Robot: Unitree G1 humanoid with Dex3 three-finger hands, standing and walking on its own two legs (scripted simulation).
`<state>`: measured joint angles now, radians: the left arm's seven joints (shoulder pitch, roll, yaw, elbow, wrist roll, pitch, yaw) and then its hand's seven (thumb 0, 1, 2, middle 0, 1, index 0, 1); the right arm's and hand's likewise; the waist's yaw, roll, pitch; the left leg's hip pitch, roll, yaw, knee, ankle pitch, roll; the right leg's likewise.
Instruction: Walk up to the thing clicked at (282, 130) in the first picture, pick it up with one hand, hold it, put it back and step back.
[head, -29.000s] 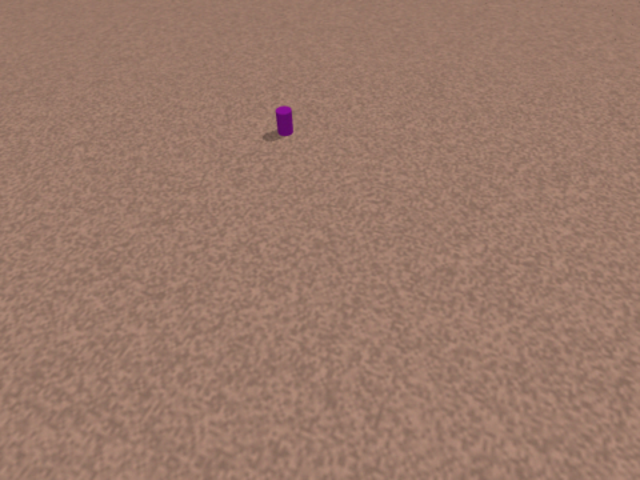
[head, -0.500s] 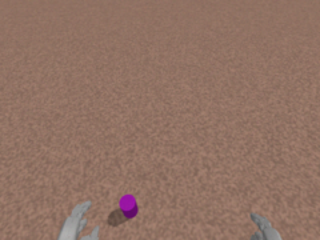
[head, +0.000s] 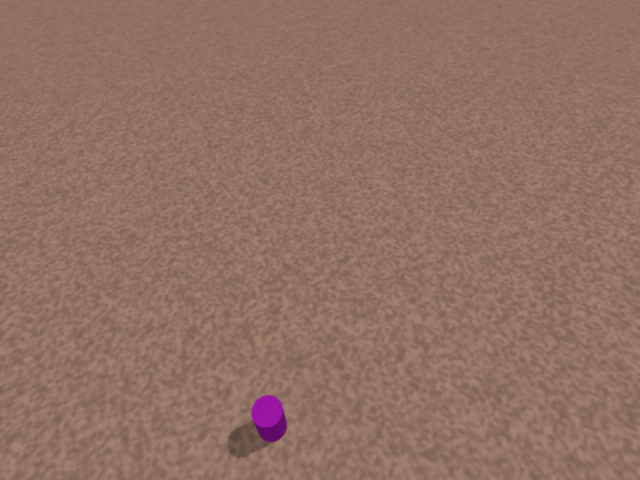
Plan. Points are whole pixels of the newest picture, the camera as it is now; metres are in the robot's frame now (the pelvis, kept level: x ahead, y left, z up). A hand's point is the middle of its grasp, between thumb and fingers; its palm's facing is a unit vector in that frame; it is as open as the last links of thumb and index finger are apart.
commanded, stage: stand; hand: left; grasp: from the side
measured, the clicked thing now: (269, 419) +0.43 +0.20 -0.70
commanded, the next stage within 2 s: step back in 1.54 s
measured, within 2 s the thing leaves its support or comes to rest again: neither
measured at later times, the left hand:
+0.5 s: hand out of the picture +0.06 +0.25 -0.15, palm faces -0.01 -0.93 -0.36, open 7.4 cm
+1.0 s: hand out of the picture +0.07 +0.24 -0.15, palm faces -0.01 -0.94 -0.35, open 7.4 cm
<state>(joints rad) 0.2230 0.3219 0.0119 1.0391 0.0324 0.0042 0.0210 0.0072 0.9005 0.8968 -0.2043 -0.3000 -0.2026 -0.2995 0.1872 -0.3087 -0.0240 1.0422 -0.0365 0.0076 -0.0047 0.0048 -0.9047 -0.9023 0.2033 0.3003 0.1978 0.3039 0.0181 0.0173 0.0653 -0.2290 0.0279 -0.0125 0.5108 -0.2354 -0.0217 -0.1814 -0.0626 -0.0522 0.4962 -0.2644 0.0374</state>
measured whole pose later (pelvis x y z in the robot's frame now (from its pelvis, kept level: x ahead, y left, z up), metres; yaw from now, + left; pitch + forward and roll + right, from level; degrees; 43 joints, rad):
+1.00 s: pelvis +0.01 -0.01 +0.01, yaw +0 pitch -3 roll +0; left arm 0.11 0.33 0.01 1.16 0.02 -0.01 0.01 0.00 0.90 0.90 -0.20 -0.30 -0.20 -0.30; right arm 0.12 -0.34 -0.01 1.15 -0.02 0.00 0.00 0.00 -0.91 -0.90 0.20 0.30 0.20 0.30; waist 0.01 0.02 0.06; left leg -0.14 0.04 -0.01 0.35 -0.16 -0.03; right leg -0.09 -0.05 -0.05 0.34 -0.20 0.03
